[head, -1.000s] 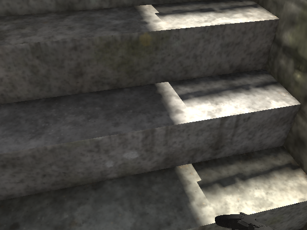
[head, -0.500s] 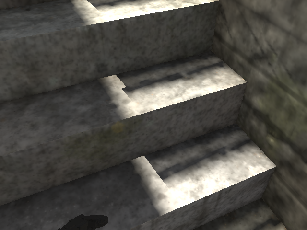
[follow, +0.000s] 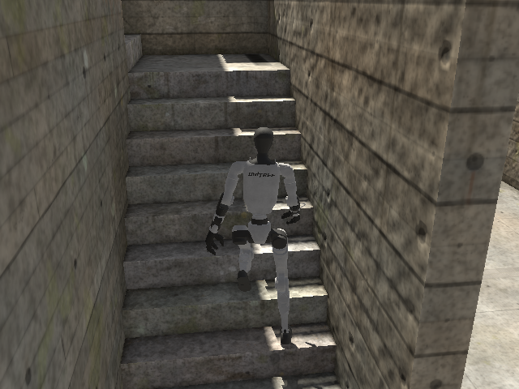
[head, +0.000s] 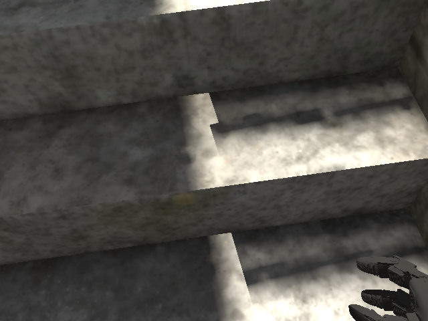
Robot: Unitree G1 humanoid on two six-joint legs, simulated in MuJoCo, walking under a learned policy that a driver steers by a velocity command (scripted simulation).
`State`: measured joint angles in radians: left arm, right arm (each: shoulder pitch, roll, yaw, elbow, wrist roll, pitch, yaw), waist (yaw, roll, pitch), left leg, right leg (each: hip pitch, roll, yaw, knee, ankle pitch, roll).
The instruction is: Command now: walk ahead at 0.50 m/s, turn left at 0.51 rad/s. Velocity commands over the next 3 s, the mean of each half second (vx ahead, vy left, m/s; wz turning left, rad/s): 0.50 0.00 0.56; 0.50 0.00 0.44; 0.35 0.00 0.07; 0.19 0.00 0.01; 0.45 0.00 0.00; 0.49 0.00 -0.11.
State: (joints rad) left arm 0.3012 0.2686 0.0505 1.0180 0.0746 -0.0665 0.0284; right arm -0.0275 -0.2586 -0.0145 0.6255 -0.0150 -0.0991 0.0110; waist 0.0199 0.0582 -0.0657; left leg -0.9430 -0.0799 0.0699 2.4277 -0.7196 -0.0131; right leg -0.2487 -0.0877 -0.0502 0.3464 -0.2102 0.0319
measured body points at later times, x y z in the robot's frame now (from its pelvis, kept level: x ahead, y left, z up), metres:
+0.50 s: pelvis +0.14 -0.03 +0.18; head +0.09 -0.07 +0.62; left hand -0.18 -0.21 +0.14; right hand +0.41 +0.16 +0.44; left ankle +0.12 +0.10 -0.26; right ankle +0.10 -0.12 -0.55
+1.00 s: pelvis +0.34 +0.08 +0.36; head +0.33 +0.04 +0.81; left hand +0.34 +0.35 +0.27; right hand +0.46 -0.13 +0.19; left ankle +0.30 +0.16 -0.34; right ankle +0.40 -0.07 +0.02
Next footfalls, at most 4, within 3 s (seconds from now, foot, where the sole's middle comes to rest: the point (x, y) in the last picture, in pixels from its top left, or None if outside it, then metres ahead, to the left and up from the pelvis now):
0.08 left None -0.02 0.09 -0.60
0.36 right None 0.14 -0.11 -0.58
0.82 left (155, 308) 0.34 0.18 -0.38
1.20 right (220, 140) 0.60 0.04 -0.17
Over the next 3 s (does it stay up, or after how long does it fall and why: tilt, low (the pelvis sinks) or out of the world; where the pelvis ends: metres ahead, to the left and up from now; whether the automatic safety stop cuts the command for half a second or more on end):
stays up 0.95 0.41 0.95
